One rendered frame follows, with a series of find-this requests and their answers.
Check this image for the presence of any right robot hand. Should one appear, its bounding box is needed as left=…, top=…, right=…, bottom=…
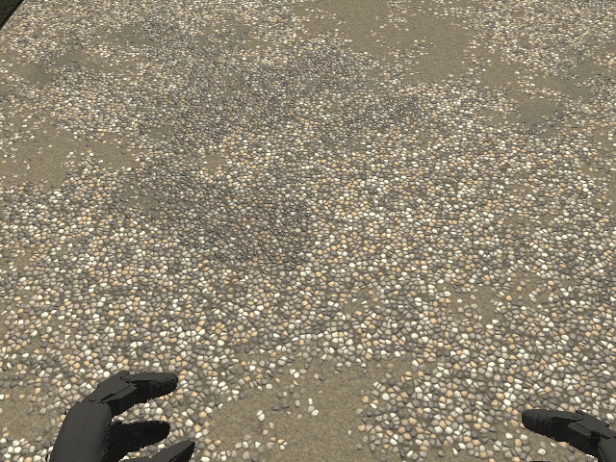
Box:
left=522, top=409, right=616, bottom=462

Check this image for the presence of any left robot hand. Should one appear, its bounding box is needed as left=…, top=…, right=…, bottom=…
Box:
left=45, top=371, right=195, bottom=462

